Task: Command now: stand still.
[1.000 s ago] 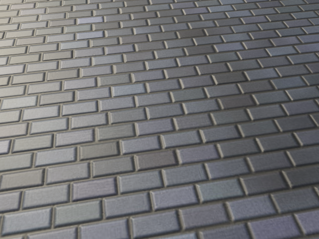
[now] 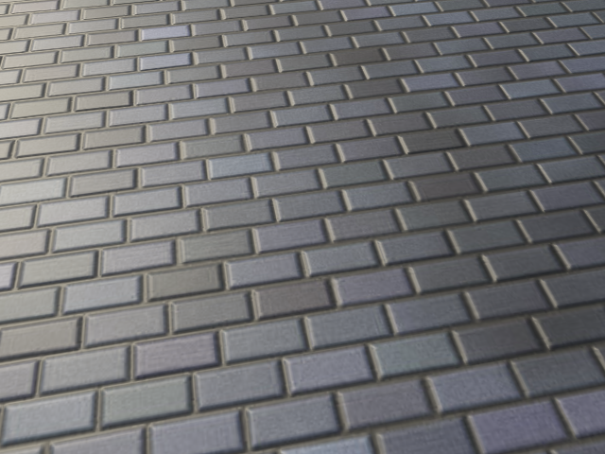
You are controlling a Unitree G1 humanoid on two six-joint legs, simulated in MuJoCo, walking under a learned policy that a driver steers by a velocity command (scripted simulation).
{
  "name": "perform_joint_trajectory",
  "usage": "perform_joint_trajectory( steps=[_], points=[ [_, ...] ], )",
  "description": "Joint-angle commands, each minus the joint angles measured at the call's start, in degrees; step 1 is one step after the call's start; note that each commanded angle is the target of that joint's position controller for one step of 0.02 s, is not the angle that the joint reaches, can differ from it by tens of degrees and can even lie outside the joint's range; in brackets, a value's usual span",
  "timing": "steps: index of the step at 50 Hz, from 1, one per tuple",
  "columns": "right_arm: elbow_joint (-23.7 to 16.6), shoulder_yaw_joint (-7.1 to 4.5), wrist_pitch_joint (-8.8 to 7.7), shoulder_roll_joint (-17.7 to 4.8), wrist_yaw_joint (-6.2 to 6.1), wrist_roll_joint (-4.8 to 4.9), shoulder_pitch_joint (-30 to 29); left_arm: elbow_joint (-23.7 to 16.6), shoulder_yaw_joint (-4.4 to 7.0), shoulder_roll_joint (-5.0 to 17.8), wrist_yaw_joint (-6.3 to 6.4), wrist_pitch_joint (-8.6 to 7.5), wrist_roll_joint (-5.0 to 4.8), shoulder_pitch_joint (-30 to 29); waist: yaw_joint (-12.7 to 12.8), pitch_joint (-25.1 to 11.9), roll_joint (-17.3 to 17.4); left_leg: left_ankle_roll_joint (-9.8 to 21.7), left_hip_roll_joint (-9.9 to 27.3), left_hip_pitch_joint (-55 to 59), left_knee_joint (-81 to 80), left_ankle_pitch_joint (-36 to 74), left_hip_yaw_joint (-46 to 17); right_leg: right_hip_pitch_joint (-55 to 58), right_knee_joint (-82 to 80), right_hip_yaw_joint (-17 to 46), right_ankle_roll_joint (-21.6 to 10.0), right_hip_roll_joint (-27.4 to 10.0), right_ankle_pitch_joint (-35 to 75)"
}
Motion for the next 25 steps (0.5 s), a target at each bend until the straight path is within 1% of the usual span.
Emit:
perform_joint_trajectory(
  steps=[1,9,10,11,12,13,14,15,16,17,18,19,20,21,22,23,24,25],
  points=[
    [-0.4,-0.76,-0.19,-4.78,-0.14,0.02,5.26,-1.07,0.76,5.23,0.17,-0.29,-0.01,2.64,-0.02,1.58,0.4,0.86,0.52,-6.56,-6.1,6.36,-0.18,4.15,-3.84,0.25,-1.7,-0.63,7.16],
    [-0.43,-0.77,-0.21,-4.48,-0.15,0.06,5.89,-1.16,0.75,4.96,0.22,-0.34,-0.04,3.34,-0.03,1.76,0.42,0.88,0.5,-6.64,-6.03,6.41,-0.15,4.09,-3.7,0.2,-1.65,-0.61,7.26],
    [0.22,-0.65,-0.14,-3.84,-0.19,0.06,7.09,-0.59,0.58,4.26,0.23,-0.29,0.01,4.38,-0.05,0.38,0.59,1.09,0.01,-6.12,-6.42,0.83,0.35,4.74,-3.73,-0.55,-1.69,0.1,1.46],
    [0.34,-0.9,0.02,-4.4,-0.35,0.38,7.41,-0.44,0.74,4.53,0.31,-0.21,-0.25,4.65,-0.1,1.27,1.05,1.9,-0.49,-7.08,-6.39,-7.53,0.42,3.56,-2.67,-1.66,-2.0,1.36,-7.6],
    [-0.26,-1.33,0.12,-5.71,-0.57,0.67,6.79,-0.51,1.05,5.17,0.4,-0.28,-0.57,4.89,-0.14,2.97,1.98,3.3,-0.22,-8.62,-6.38,-16.74,-0.59,0.81,-1.25,-2.54,-2.6,2.38,-17.67],
    [-0.93,-1.58,0.01,-6.4,-0.71,0.89,6.6,-1.01,1.18,5.39,0.35,-0.66,-0.61,4.26,-0.44,5.58,2.42,4.78,1.08,-10.48,-7.31,-23.72,-2.63,-2.69,-0.41,-2.24,-3.27,2.32,-23.51],
    [-1.27,-1.8,-0.43,-6.94,-0.68,1.19,7.36,-1.75,1.11,4.86,0.14,-1.41,-0.68,3.27,-1.02,7.49,3.24,6.36,3.23,-11.16,-8.68,-27.15,-5.77,-5.39,0.9,-1.86,-3.76,1.87,-24.39],
    [-1.26,-2.16,-1.06,-7.86,-0.53,1.54,8.91,-2.49,0.95,3.87,-0.25,-2.42,-0.81,2.21,-1.81,8.32,4.97,8.19,6.15,-9.61,-10.68,-28.62,-10.14,-8.12,3.73,-2.26,-3.7,1.77,-21.55],
    [-1.0,-2.8,-1.67,-9.5,-0.32,1.77,10.75,-3.29,0.76,2.75,-0.77,-3.52,-0.9,0.87,-2.64,8.35,8.18,10.48,10.32,-6.71,-13.86,-30.07,-16.16,-11.06,8.8,-4.19,-3.22,2.35,-16.18],
    [-1.26,-3.51,-2.09,-11.32,-0.11,1.88,10.39,-4.0,0.6,1.94,-1.34,-4.47,-1.08,0.13,-2.5,8.9,11.26,12.94,15.11,-5.46,-16.72,-30.22,-22.49,-13.05,13.92,-5.2,-3.46,1.78,-11.35],
    [-1.99,-3.63,-2.39,-11.23,0.07,1.83,9.19,-4.56,0.63,2.27,-1.83,-5.28,-1.25,-0.47,-2.06,9.88,10.73,14.19,17.34,-7.01,-18.0,-28.32,-25.29,-13.14,15.85,-3.97,-4.46,0.18,-10.96],
    [-2.89,-3.5,-2.64,-10.83,0.32,1.78,7.05,-4.64,0.62,2.04,-2.21,-5.93,-1.62,0.7,-0.49,10.41,10.38,13.77,17.15,-8.43,-17.34,-25.71,-24.17,-11.05,13.11,-3.95,-5.48,-0.29,-12.29],
    [-3.87,-3.3,-2.69,-10.24,0.62,2.07,4.2,-3.72,0.73,1.85,-2.39,-6.39,-1.97,4.02,1.86,10.35,9.93,11.87,14.83,-11.08,-14.98,-22.28,-20.09,-4.56,5.87,-4.67,-6.19,0.08,-12.04],
    [-4.82,-3.13,-2.58,-9.66,0.86,2.2,1.93,-1.56,1.3,2.59,-2.41,-6.56,-1.99,9.33,4.17,9.08,8.14,9.41,10.86,-14.6,-10.72,-17.27,-14.55,4.89,-0.4,-5.32,-6.02,1.53,-8.99],
    [-6.13,-2.91,-2.96,-8.97,0.96,2.06,-0.61,0.66,2.43,5.24,-2.34,-6.59,-1.51,16.11,6.55,6.62,3.11,6.83,6.29,-19.26,-0.35,-6.2,-8.18,14.09,-3.59,0.51,-6.42,-0.96,-5.86],
    [-8.13,-2.13,-3.95,-5.69,0.88,1.83,-2.05,2.17,4.45,12.09,-2.45,-6.74,-1.53,25.15,9.18,2.64,-12.88,2.88,-1.28,-28.72,21.24,-1.35,2.44,23.56,-13.19,20.55,-11.77,-11.95,-11.4],
    [-9.52,-1.67,-5.26,-4.19,0.86,2.13,-2.0,2.17,4.22,13.54,-3.18,-7.49,-0.58,28.7,8.77,-0.41,-17.74,2.79,-3.5,-36.05,36.44,-11.98,-1.3,26.32,-20.12,41.55,-17.76,-21.78,-12.5],
    [-9.58,-2.12,-5.95,-5.94,1.37,2.88,-2.03,0.5,2.82,9.44,-3.08,-8.1,-0.14,22.1,4.94,3.22,-8.64,4.22,0.67,-40.15,44.91,-9.52,-5.08,23.58,-18.95,38.56,-17.28,-22.7,-10.89]
  ],
)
